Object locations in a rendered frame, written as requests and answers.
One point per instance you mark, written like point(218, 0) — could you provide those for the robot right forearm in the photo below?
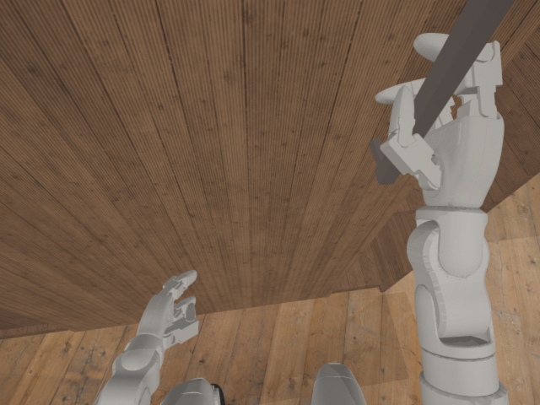
point(450, 256)

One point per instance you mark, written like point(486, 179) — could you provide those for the robot left forearm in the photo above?
point(135, 373)

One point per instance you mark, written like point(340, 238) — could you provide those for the wardrobe door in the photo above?
point(11, 320)
point(141, 139)

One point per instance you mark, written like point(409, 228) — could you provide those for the left robot hand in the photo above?
point(171, 322)

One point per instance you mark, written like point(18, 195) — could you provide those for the right robot hand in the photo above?
point(467, 149)

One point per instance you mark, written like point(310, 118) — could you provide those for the handle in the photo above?
point(477, 22)

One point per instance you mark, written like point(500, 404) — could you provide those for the robot thigh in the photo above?
point(193, 392)
point(335, 385)

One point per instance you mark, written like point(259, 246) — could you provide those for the right robot thigh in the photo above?
point(335, 385)

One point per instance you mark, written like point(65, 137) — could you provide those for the left robot thigh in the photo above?
point(193, 392)

